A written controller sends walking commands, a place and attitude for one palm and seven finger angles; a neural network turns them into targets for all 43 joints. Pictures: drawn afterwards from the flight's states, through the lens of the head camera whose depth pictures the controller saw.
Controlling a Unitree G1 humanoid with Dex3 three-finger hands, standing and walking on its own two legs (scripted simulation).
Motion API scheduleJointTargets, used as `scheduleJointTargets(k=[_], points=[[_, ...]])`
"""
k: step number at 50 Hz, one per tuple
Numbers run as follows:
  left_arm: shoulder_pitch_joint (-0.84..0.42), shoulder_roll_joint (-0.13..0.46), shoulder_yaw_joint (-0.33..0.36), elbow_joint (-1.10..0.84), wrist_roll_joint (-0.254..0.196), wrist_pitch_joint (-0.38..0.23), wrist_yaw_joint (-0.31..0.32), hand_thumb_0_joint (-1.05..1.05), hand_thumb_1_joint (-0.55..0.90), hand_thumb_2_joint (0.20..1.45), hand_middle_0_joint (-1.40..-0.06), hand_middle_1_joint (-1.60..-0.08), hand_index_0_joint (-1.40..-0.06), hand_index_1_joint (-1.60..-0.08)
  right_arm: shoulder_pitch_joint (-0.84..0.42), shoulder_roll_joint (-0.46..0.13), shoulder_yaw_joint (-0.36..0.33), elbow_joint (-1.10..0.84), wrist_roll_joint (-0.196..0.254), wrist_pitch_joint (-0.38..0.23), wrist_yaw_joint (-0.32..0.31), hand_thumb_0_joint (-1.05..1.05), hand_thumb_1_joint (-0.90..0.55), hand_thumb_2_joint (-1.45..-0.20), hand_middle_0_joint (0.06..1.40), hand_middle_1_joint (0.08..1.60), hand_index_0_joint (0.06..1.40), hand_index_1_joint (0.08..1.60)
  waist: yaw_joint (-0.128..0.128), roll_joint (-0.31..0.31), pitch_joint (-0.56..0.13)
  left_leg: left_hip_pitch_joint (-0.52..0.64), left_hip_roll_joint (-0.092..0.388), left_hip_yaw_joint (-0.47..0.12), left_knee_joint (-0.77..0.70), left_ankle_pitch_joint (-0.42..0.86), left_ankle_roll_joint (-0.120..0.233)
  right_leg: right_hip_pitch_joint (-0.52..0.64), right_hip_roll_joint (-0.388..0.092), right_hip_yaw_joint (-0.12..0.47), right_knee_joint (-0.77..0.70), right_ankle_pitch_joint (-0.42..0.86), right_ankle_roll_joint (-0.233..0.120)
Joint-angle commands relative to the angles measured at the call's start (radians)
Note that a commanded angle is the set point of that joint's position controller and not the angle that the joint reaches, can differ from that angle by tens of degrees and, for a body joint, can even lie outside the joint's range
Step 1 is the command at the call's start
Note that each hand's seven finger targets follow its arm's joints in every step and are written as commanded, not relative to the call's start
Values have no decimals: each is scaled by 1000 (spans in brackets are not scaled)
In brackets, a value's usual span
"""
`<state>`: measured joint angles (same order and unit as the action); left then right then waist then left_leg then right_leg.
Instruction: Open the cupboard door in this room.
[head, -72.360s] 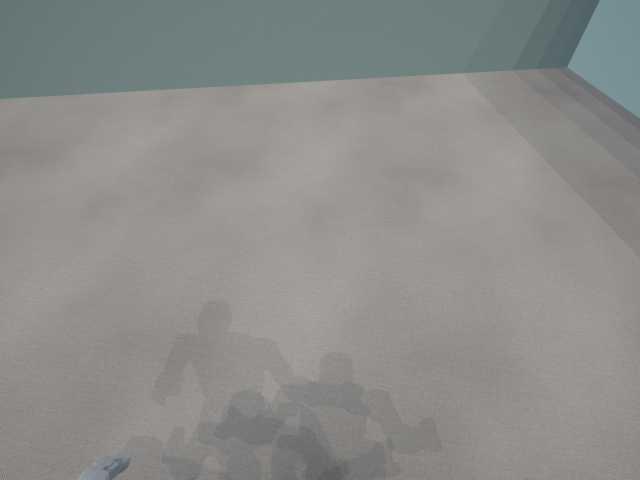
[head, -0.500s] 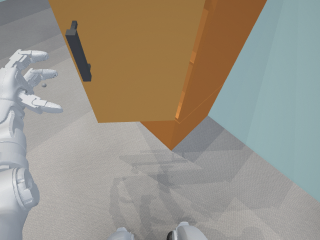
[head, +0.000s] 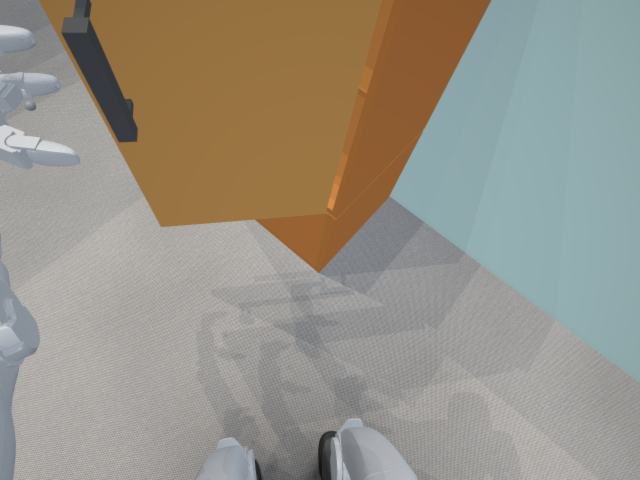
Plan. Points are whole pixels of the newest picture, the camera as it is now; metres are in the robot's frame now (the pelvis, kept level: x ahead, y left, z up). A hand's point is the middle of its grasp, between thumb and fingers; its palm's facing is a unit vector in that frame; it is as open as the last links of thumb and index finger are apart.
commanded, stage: move the hooked fingers beside the handle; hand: left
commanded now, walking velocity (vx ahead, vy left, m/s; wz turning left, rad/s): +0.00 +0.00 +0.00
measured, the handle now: (107, 75) +0.58 +0.20 +0.09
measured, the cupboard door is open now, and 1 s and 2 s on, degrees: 49 49 49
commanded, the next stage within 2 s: slide the fingers in behind the handle in 1.58 s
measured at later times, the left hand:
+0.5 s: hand (23, 113) +0.51 +0.27 +0.10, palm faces +0.04 -1.00 -0.02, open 14.0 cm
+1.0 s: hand (26, 110) +0.52 +0.27 +0.10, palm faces +0.04 -1.00 -0.01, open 14.0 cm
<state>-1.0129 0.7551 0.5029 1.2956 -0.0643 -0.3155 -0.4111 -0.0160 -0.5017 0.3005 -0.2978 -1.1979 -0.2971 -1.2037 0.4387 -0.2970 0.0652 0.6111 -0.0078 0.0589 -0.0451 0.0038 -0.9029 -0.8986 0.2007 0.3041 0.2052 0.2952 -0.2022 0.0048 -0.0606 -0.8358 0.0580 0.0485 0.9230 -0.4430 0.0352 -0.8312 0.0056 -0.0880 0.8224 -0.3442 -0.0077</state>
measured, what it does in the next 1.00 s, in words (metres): stands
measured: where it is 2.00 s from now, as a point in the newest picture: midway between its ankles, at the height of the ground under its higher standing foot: outside the picture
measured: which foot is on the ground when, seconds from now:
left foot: down 0.00-1.00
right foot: down 0.00-1.00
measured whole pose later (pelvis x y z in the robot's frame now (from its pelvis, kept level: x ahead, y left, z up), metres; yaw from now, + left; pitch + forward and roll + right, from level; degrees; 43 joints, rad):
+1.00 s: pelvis +0.00 +0.00 -0.01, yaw +0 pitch +21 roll -4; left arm -1.03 0.79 0.51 1.31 -0.07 -0.31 -0.43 -0.02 -0.50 0.30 -0.30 -1.20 -0.30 -1.20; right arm 0.43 -0.29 0.08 0.59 0.00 0.08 -0.04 0.00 -0.90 -0.90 0.20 0.30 0.20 0.30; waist -0.21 0.01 -0.06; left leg -0.88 0.07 0.04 0.96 -0.46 0.04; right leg -0.87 0.02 -0.09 0.84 -0.35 -0.01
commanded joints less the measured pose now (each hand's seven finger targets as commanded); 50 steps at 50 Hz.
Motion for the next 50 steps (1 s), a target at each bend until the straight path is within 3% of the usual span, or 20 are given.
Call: scheduleJointTargets(k=[1,2,5,7,8,11,14,16,17,21,22,25,29,33,36,38,40,43,47,50], points=[[-434,293,16,-202,-19,-55,-9,0,-500,300,-300,-1200,-300,-1200,208,-197,-76,-31,-6,2,-9,0,-900,-900,200,300,200,300,-5,202,-486,353,-12,-107,-83,478,-12,158,41,49,-51,279,-8],[-415,258,-3,-197,-26,-55,-15,0,-500,300,-300,-1200,-300,-1200,216,-195,-76,-35,-7,4,-6,0,-900,-900,200,300,200,300,-7,214,-500,380,-11,-111,-81,518,-15,147,45,43,-45,295,-12],[-384,308,36,-182,-29,-38,-21,0,-500,300,-300,-1200,-300,-1200,219,-199,-75,-42,-7,15,-5,0,-900,-900,200,300,200,300,1,162,-503,320,-11,-99,-77,504,-8,200,45,50,-46,328,-6],[-387,295,29,-216,-30,-41,-22,0,-500,300,-300,-1200,-300,-1200,221,-196,-76,-50,-6,21,-1,0,-900,-900,200,300,200,300,5,201,-505,343,-11,-98,-75,536,-10,189,47,46,-40,346,-11],[-399,327,49,-246,-23,-46,-17,0,-500,300,-300,-1200,-300,-1200,221,-196,-77,-49,-9,26,1,0,-900,-900,200,300,200,300,16,237,-533,360,-9,-97,-71,557,-14,190,47,48,-38,353,-10],[-386,362,83,-291,-23,-62,0,0,-500,300,-300,-1200,-300,-1200,219,-194,-83,-57,-10,30,5,0,-900,-900,200,300,200,300,19,202,-539,351,-8,-93,-67,560,-8,222,51,53,-41,376,-8],[-355,348,94,-357,-33,-88,6,0,-500,300,-300,-1200,-300,-1200,216,-188,-89,-65,-10,33,13,0,-900,-900,200,300,200,300,40,255,-601,426,-5,-100,-65,657,-20,236,56,47,-35,412,-13],[-304,318,80,-331,-39,-75,2,0,-500,300,-300,-1200,-300,-1200,209,-186,-89,-63,-6,36,17,0,-900,-900,200,300,200,300,38,228,-552,409,-3,-94,-69,646,-16,232,57,44,-44,407,-11],[-303,300,70,-318,-47,-70,-4,0,-500,300,-300,-1200,-300,-1200,207,-185,-87,-63,-5,39,15,0,-900,-900,200,300,200,300,33,245,-525,413,-3,-92,-70,658,-15,220,58,43,-47,412,-13],[-226,256,37,-270,-53,-30,-27,0,-500,300,-300,-1200,-300,-1200,196,-185,-88,-71,2,48,15,0,-900,-900,200,300,200,300,36,167,-458,352,-10,-83,-87,589,-6,239,55,41,-62,399,-7],[-245,217,10,-279,-60,-32,-32,0,-500,300,-300,-1200,-300,-1200,194,-183,-86,-74,2,47,13,0,-900,-900,200,300,200,300,21,174,-449,368,-9,-83,-86,600,-4,220,56,40,-61,402,-8],[-299,220,7,-286,-66,-44,-29,0,-500,300,-300,-1200,-300,-1200,191,-186,-88,-62,1,47,11,0,-900,-900,200,300,200,300,11,153,-425,356,-9,-90,-86,548,-6,198,56,40,-62,364,-7],[-384,179,-24,-306,-69,-81,-10,0,-500,300,-300,-1200,-300,-1200,178,-180,-87,-46,-2,37,9,0,-900,-900,200,300,200,300,-8,204,-433,399,-8,-104,-77,526,-15,137,53,39,-56,313,-9],[-400,220,6,-303,-56,-95,12,0,-500,300,-300,-1200,-300,-1200,173,-181,-85,-40,-4,30,7,0,-900,-900,200,300,200,300,5,218,-500,408,-13,-108,-66,528,-18,154,49,43,-41,310,-10],[-420,270,12,-225,-30,-67,24,0,-500,300,-300,-1200,-300,-1200,164,-185,-73,-43,2,26,1,0,-900,-900,200,300,200,300,-9,155,-419,279,-21,-99,-72,404,-5,184,43,52,-47,274,-4],[-428,295,15,-228,-14,-64,26,0,-500,300,-300,-1200,-300,-1200,162,-185,-69,-51,2,21,-4,0,-900,-900,200,300,200,300,-2,197,-454,282,-25,-94,-68,407,-5,190,41,57,-40,282,-6],[-443,324,26,-242,-7,-68,25,0,-500,300,-300,-1200,-300,-1200,168,-187,-67,-52,-1,17,-5,0,-900,-900,200,300,200,300,-2,198,-480,287,-21,-98,-63,414,-6,193,41,56,-35,283,-6],[-409,342,52,-265,-25,-84,8,0,-500,300,-300,-1200,-300,-1200,175,-189,-69,-61,-2,15,-3,0,-900,-900,200,300,200,300,12,211,-558,323,-19,-94,-53,484,-8,231,46,60,-27,344,-8],[-401,309,18,-168,-41,-47,-27,0,-500,300,-300,-1200,-300,-1200,179,-193,-61,-57,6,18,-6,0,-900,-900,200,300,200,300,-14,137,-433,220,-21,-86,-65,378,4,222,49,60,-47,295,-5],[-415,373,36,-142,-26,-23,-40,0,-500,300,-300,-1200,-300,-1200,186,-202,-58,-55,8,17,-13,0,-900,-900,200,300,200,300,-19,146,-413,165,-21,-80,-64,317,9,208,45,68,-55,245,-1]])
